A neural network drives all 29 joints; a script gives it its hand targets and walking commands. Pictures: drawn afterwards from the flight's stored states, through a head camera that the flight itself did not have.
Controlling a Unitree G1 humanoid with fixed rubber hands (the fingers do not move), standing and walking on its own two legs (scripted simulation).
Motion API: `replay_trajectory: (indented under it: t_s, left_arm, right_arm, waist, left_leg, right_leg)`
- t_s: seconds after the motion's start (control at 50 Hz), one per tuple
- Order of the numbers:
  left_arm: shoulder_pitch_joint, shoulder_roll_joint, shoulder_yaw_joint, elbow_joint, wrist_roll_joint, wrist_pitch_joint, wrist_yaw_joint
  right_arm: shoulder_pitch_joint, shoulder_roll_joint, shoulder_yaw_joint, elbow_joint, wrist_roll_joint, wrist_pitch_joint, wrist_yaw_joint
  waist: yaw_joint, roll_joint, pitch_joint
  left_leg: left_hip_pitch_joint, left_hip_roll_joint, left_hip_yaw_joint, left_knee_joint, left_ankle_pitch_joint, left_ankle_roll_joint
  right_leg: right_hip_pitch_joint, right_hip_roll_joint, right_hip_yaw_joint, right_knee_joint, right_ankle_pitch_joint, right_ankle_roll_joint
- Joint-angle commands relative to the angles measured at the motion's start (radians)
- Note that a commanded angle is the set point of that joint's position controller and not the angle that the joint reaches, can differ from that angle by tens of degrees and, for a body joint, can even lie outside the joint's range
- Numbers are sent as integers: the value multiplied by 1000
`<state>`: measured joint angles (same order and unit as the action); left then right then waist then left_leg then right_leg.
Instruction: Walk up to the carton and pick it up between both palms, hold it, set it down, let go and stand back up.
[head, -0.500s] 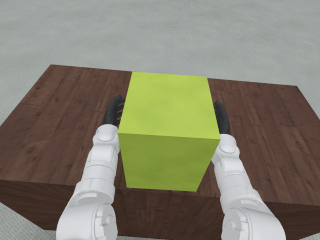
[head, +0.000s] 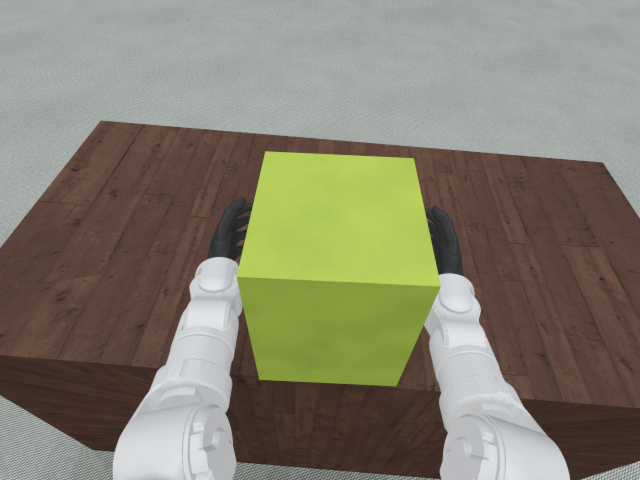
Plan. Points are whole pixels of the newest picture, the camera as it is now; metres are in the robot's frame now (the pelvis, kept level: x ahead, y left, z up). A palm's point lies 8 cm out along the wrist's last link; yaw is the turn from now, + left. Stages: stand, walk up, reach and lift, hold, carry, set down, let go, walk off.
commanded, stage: set down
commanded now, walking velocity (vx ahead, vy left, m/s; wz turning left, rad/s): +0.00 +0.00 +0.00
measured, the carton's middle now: (333, 273) +0.40 +0.01 +0.03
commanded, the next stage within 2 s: none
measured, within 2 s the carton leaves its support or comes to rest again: rests again in 0.32 s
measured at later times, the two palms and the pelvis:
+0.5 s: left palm (226, 266) +0.39 +0.15 +0.04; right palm (440, 276) +0.39 -0.14 +0.05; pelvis +0.00 +0.00 +0.00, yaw +0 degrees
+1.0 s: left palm (228, 268) +0.39 +0.15 +0.04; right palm (441, 283) +0.38 -0.14 +0.04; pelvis -0.01 +0.00 +0.00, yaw -1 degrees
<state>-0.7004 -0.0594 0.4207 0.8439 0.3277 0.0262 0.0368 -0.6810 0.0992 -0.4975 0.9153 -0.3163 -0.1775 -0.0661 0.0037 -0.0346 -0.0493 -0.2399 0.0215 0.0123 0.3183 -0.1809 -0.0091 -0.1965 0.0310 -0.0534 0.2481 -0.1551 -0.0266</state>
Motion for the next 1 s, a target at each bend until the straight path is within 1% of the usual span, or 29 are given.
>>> replay_trajectory:
  t_s: [0.0,0.06,0.08,0.18,0.2,0.24,0.3,0.34,0.36,0.42,0.5,0.6,0.68,0.7,0.92,0.94,0.96,0.98]
  left_arm:
    - [-611,-520,-269,-66,-6,-62,-106]
    - [-612,-519,-257,-44,7,-77,-105]
    - [-612,-519,-257,-47,7,-83,-104]
    - [-610,-514,-246,-26,15,-111,-95]
    - [-616,-515,-248,-28,16,-116,-94]
    - [-609,-515,-239,-15,24,-124,-94]
    - [-615,-512,-236,-13,22,-140,-90]
    - [-606,-515,-233,3,29,-148,-88]
    - [-609,-512,-233,-2,28,-155,-86]
    - [-597,-511,-230,21,36,-168,-84]
    - [-565,-505,-210,47,50,-173,-91]
    - [-548,-498,-197,54,58,-185,-96]
    - [-534,-492,-183,74,68,-189,-101]
    - [-530,-491,-177,78,66,-190,-101]
    - [-507,-455,-133,90,93,-204,-98]
    - [-503,-447,-129,89,98,-204,-96]
    - [-470,-481,-123,85,125,-210,-101]
    - [-461,-476,-112,91,123,-214,-105]
  right_arm:
    - [-641,481,292,-111,-48,-100,127]
    - [-631,487,284,-99,-61,-107,128]
    - [-634,488,280,-103,-64,-112,129]
    - [-625,487,267,-92,-83,-129,134]
    - [-618,490,260,-80,-89,-131,134]
    - [-615,492,255,-79,-100,-135,133]
    - [-613,494,246,-63,-109,-145,133]
    - [-610,491,242,-59,-116,-151,133]
    - [-606,491,242,-54,-116,-154,133]
    - [-594,492,239,-37,-122,-163,132]
    - [-573,498,234,-17,-132,-168,126]
    - [-554,502,239,5,-138,-177,123]
    - [-546,500,221,13,-150,-181,123]
    - [-546,501,221,11,-152,-183,124]
    - [-519,475,185,29,-174,-186,129]
    - [-511,469,183,36,-175,-184,129]
    - [-442,526,153,65,-207,-181,125]
    - [-449,515,151,52,-214,-185,126]
  waist:
    - [2,46,-579]
    - [7,50,-569]
    - [3,47,-578]
    - [12,51,-590]
    - [5,53,-590]
    - [11,51,-585]
    - [8,50,-591]
    - [14,57,-595]
    - [9,53,-601]
    - [9,54,-597]
    - [12,43,-566]
    - [14,32,-546]
    - [12,28,-522]
    - [14,20,-517]
    - [25,14,-493]
    - [25,19,-483]
    - [-35,-7,-404]
    - [-11,-1,-423]
  left_leg:
    - [127,-10,86,17,425,-36]
    - [112,-10,88,11,407,-31]
    - [117,-10,88,11,406,-32]
    - [114,-5,92,15,399,-33]
    - [114,-4,93,13,396,-35]
    - [113,-2,92,14,390,-33]
    - [113,-2,91,19,399,-36]
    - [111,-1,92,24,406,-37]
    - [115,1,90,27,409,-37]
    - [103,2,89,32,418,-36]
    - [73,-1,90,24,398,-28]
    - [44,-6,91,19,390,-23]
    - [32,-4,94,14,366,-20]
    - [30,-4,92,13,363,-18]
    - [17,-5,102,1,305,-4]
    - [19,-4,102,1,308,-6]
    - [-28,-10,93,-7,263,5]
    - [-71,-11,91,-26,235,13]
  right_leg:
    - [323,-25,-44,90,575,60]
    - [326,-30,-42,89,562,61]
    - [320,-29,-44,88,556,60]
    - [293,-27,-46,84,515,53]
    - [291,-26,-47,82,508,52]
    - [281,-26,-48,81,493,52]
    - [266,-24,-49,82,490,51]
    - [260,-24,-48,80,479,48]
    - [255,-23,-47,80,479,46]
    - [248,-24,-47,84,493,47]
    - [272,-28,-40,89,513,52]
    - [292,-33,-34,99,542,55]
    - [292,-33,-36,97,520,56]
    - [285,-33,-36,97,516,57]
    - [262,-32,-31,90,432,57]
    - [257,-32,-33,88,426,56]
    - [282,-43,-15,90,483,64]
    - [309,-49,-11,102,496,64]
